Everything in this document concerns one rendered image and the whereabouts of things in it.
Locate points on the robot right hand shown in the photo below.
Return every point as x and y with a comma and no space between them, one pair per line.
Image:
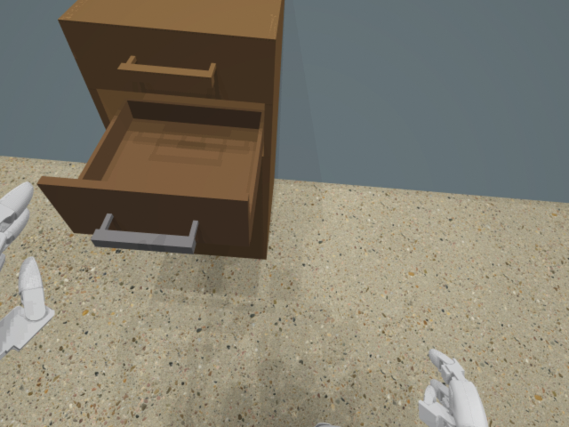
461,404

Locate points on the handle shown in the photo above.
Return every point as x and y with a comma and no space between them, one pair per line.
144,241
166,75

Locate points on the drawer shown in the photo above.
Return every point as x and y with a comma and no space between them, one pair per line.
161,165

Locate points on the cabinet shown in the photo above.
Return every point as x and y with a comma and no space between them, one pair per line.
239,40

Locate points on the robot left hand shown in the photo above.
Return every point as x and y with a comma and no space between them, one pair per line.
20,325

